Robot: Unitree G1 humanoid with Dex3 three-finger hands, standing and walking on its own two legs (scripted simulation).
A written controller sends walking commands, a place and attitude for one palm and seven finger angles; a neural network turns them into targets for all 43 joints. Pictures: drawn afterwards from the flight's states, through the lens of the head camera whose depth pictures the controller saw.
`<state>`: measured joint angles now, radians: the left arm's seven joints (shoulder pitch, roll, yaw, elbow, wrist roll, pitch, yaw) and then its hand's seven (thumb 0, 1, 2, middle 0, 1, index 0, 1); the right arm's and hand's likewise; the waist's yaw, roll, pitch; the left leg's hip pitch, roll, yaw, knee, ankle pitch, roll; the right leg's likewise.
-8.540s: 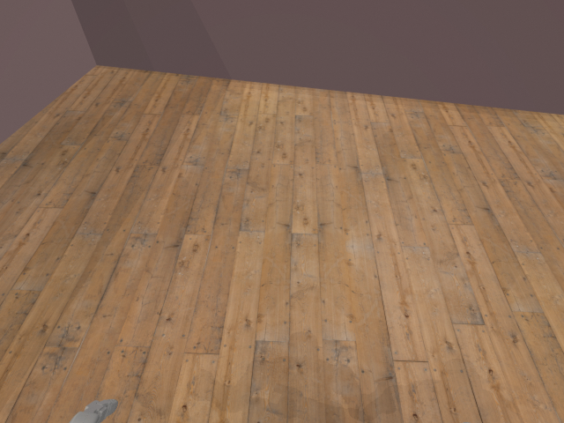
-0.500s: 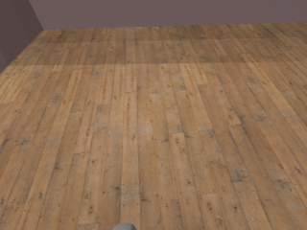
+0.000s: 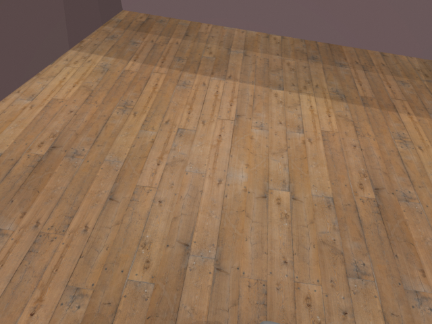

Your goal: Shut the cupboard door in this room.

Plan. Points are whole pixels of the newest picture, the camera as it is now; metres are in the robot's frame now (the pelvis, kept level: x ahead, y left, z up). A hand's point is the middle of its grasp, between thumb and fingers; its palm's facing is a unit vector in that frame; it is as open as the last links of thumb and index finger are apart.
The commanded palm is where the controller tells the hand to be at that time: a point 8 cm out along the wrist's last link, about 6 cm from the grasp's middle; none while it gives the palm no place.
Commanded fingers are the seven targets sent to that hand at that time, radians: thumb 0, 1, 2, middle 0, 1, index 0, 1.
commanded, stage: turn or walk to find it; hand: left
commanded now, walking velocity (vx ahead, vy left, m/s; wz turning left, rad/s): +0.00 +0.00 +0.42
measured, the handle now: out of the picture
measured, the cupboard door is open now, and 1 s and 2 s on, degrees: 88 88 88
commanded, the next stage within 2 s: stand and wait in 1.18 s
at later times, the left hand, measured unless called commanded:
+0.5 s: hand out of the picture -0.01 +0.14 -0.15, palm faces +0.25 -0.93 -0.27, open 7.3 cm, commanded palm none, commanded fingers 0.00 0.90 0.90 -0.20 -0.30 -0.20 -0.30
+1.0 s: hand out of the picture -0.10 +0.20 -0.17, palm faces +0.45 -0.86 -0.25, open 7.4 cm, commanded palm none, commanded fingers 0.00 0.90 0.90 -0.20 -0.30 -0.20 -0.30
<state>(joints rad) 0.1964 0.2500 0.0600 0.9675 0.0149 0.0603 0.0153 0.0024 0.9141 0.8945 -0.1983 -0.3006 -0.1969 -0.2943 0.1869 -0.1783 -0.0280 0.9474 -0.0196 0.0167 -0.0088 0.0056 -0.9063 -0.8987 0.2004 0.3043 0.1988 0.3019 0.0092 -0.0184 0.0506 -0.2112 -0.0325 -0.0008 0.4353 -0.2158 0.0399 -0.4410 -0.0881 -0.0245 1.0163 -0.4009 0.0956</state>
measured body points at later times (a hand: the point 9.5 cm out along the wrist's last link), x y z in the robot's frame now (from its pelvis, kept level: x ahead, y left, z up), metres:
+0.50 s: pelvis -0.03 -0.06 +0.00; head -0.01 -0.08 +0.45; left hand -0.02 +0.19 -0.13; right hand +0.04 -0.31 -0.17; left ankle -0.10 +0.10 -0.66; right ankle +0.00 -0.14 -0.74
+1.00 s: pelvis -0.07 -0.02 +0.00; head -0.05 +0.00 +0.45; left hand -0.12 +0.25 -0.15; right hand +0.10 -0.20 -0.14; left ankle -0.11 +0.08 -0.74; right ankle -0.03 -0.16 -0.68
